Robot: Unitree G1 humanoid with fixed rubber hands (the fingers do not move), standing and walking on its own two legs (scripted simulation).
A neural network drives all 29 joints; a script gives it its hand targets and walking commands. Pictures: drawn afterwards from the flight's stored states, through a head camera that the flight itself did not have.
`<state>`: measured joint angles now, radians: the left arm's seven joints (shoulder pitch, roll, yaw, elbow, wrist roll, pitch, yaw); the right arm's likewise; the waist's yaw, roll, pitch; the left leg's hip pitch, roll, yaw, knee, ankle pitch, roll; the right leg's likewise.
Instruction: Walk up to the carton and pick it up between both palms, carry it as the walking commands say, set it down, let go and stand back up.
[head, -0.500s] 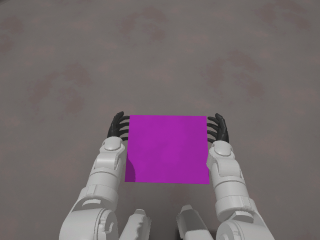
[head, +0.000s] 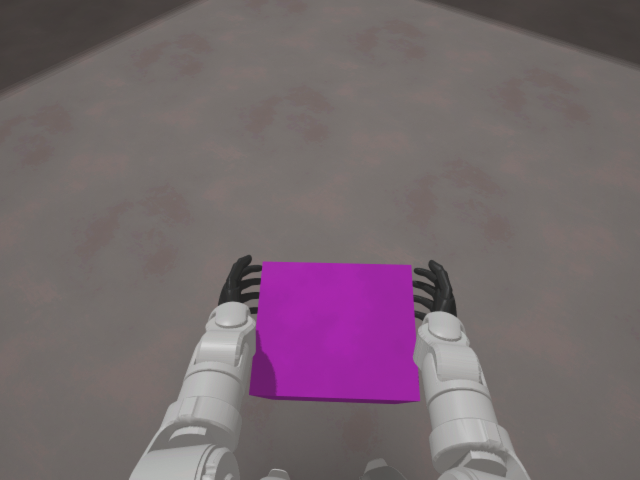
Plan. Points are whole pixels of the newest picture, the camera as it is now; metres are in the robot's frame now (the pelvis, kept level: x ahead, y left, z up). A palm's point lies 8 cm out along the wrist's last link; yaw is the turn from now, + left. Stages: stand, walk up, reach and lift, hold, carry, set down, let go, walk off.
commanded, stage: reach and lift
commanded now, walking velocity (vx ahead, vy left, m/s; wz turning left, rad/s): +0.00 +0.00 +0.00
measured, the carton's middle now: (334, 339) +0.34 -0.02 -0.11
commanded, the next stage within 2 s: hold in 1.92 s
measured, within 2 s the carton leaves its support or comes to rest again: neither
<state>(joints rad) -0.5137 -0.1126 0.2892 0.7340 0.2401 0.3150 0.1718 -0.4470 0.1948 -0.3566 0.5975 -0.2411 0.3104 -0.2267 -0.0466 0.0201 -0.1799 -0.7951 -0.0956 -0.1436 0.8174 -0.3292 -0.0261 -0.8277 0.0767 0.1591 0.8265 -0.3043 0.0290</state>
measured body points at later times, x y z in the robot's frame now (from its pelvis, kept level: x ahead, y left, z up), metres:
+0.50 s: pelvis +0.00 +0.00 +0.03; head -0.01 +0.00 +0.48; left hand +0.34 +0.13 +0.04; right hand +0.33 -0.16 +0.04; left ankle +0.03 +0.13 -0.69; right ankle +0.05 -0.13 -0.69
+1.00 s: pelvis +0.00 +0.00 +0.04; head -0.07 -0.01 +0.49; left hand +0.33 +0.14 +0.09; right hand +0.32 -0.15 +0.09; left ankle +0.03 +0.13 -0.69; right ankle +0.05 -0.13 -0.69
